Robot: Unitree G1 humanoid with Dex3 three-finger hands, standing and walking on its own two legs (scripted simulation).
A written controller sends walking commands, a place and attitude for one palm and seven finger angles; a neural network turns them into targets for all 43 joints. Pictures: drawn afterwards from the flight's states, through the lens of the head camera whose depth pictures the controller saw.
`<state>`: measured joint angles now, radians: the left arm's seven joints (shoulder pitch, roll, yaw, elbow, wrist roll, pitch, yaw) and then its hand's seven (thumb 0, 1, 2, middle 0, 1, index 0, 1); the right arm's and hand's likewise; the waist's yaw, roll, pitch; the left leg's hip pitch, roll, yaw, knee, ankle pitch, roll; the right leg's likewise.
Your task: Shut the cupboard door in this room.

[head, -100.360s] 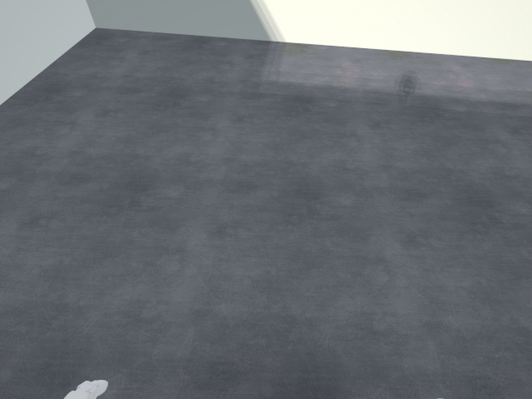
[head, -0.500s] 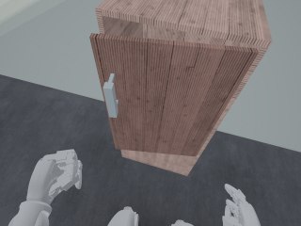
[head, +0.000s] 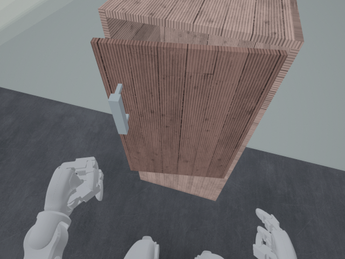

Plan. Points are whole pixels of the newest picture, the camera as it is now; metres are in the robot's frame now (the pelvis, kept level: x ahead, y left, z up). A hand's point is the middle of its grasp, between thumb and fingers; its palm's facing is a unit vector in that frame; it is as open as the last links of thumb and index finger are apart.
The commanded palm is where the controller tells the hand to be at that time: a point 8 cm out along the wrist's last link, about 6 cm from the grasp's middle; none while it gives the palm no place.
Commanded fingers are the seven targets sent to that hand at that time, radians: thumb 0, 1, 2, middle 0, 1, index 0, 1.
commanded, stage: bring the fist close to the handle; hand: left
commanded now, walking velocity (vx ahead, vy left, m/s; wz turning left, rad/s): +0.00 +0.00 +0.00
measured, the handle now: (121, 109) +0.46 +0.17 +0.06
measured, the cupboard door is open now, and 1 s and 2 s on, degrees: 11 11 2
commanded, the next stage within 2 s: push the door shut along its arc in 1.10 s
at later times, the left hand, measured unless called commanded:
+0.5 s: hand (116, 156) +0.32 +0.15 +0.06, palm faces -0.05 -1.00 -0.02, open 3.1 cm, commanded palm +0.31 +0.20 +0.07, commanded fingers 0.00 0.90 0.90 -1.30 -1.50 -1.30 -1.50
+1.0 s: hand (123, 145) +0.36 +0.14 +0.06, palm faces -0.03 -1.00 -0.02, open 3.1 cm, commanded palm +0.33 +0.19 +0.07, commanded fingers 0.00 0.90 0.90 -1.30 -1.50 -1.30 -1.50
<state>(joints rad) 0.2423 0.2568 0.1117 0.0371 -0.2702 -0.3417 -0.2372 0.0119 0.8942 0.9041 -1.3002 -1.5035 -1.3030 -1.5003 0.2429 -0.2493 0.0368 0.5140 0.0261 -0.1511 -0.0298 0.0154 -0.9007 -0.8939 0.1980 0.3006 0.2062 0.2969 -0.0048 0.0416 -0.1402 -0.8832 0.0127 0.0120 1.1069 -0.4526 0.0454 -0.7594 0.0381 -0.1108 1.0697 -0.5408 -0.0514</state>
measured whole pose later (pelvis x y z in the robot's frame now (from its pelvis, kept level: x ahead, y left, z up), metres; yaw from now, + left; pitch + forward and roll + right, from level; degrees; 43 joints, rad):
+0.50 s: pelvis +0.01 +0.00 +0.01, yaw -1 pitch +14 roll -2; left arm -0.04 0.22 0.08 0.29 -0.21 -0.36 -0.14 0.01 0.89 0.90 -1.30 -1.50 -1.30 -1.50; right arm 0.25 -0.25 0.02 0.57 0.02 -0.10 -0.01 0.01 -0.90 -0.89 0.20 0.30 0.20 0.30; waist -0.03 0.03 -0.13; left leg -0.85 0.01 0.04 1.05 -0.44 0.05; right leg -0.75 0.03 -0.08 1.03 -0.52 -0.05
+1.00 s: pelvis +0.00 +0.00 +0.01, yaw -2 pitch +14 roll -1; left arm -0.19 0.20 0.10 0.49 -0.18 -0.41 -0.10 0.01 0.89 0.90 -1.30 -1.50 -1.30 -1.50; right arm 0.28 -0.25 0.01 0.59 0.02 -0.04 0.01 0.01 -0.90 -0.89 0.20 0.30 0.20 0.30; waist -0.04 0.02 -0.13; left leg -0.84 0.01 0.06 1.02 -0.42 0.05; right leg -0.75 0.04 -0.06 1.01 -0.51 -0.04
